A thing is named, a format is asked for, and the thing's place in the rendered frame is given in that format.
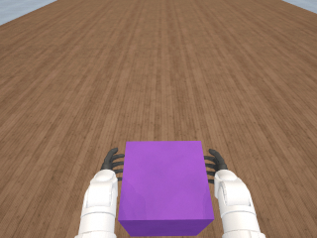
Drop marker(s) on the robot left forearm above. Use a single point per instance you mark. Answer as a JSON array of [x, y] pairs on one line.
[[98, 212]]

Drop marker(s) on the carton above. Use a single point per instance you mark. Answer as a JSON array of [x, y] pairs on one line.
[[165, 189]]

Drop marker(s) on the left robot hand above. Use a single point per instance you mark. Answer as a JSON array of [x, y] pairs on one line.
[[108, 162]]

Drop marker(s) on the robot right forearm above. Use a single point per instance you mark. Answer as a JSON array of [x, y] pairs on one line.
[[236, 207]]

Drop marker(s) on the right robot hand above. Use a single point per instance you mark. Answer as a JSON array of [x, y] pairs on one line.
[[218, 166]]

